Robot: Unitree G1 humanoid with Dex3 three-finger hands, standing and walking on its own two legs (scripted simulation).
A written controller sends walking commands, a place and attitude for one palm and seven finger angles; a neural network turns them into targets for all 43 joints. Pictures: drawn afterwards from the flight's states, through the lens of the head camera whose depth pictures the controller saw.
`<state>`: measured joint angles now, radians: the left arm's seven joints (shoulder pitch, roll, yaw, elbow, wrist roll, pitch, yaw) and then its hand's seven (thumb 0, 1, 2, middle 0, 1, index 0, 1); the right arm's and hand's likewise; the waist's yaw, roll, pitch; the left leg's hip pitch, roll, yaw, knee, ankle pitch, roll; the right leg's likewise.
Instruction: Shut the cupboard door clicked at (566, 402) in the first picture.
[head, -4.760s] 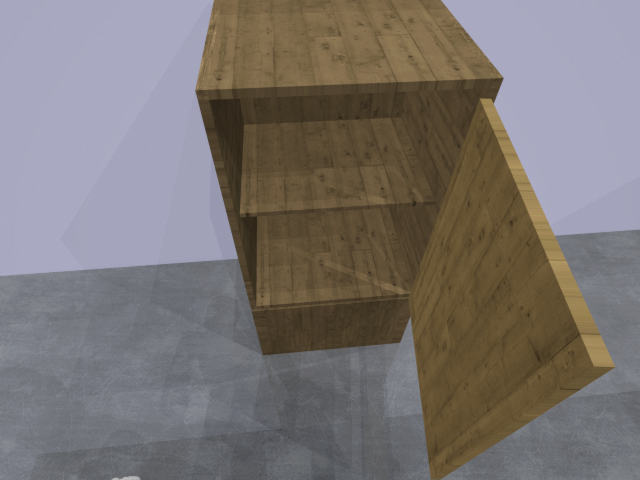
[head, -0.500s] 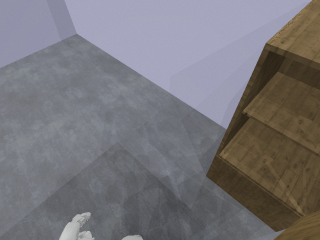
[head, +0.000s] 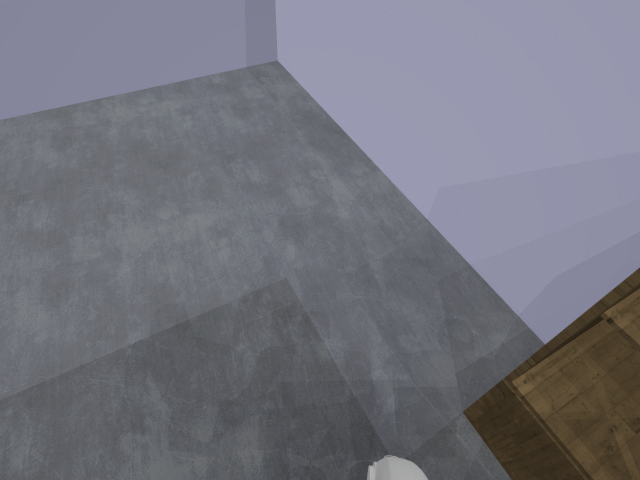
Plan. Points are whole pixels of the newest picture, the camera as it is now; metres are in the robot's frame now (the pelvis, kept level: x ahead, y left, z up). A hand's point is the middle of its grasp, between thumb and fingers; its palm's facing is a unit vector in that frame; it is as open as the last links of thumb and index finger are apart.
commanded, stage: walk to a spot facing it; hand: left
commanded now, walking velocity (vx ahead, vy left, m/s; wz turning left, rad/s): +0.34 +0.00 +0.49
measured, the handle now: out of the picture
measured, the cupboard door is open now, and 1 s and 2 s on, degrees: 63 24 24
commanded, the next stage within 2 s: turn to face it in 1.08 s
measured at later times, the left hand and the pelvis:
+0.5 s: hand out of the picture +0.15 +0.20 -0.17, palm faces +0.31 -0.92 -0.22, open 7.2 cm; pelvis +0.18 +0.00 +0.00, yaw +18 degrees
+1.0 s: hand (160, 307) +0.42 +0.29 -0.17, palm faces +0.40 -0.90 -0.20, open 7.4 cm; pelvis +0.40 +0.09 -0.02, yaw +24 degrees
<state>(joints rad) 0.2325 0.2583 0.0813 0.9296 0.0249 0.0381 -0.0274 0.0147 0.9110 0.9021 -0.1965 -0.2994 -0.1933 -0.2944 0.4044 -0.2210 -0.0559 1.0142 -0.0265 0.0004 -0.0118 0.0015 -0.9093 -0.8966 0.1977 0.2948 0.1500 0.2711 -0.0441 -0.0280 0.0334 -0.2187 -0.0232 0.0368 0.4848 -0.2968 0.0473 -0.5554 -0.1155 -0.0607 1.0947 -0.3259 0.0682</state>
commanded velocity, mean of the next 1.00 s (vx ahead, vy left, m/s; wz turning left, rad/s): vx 0.35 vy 0.00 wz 0.30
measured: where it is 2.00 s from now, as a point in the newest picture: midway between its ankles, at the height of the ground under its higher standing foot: (255, 339)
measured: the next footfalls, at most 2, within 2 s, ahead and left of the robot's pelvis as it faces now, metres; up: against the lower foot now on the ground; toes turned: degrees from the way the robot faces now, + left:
right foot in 0.22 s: +0.19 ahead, -0.14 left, +0.00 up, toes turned +1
left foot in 0.58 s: +0.28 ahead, +0.18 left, +0.00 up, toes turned +28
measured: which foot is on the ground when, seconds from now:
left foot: down 0.00-0.22, up 0.24-0.56, down 0.58-0.98, up 1.00-1.00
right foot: up 0.00-0.20, down 0.22-0.58, up 0.60-0.96, down 0.98-1.00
